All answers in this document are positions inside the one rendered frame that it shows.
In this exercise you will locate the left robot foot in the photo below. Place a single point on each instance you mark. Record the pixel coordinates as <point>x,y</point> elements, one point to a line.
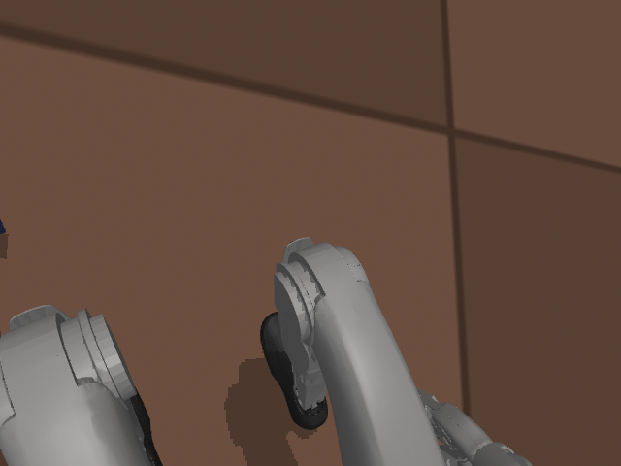
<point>144,421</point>

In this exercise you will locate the right robot arm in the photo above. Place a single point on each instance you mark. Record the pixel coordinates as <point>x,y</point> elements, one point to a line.
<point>498,454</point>

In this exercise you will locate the right robot hand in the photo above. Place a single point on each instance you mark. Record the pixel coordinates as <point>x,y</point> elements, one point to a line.
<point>461,436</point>

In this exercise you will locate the right robot foot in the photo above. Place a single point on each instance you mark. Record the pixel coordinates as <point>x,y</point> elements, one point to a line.
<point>281,370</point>

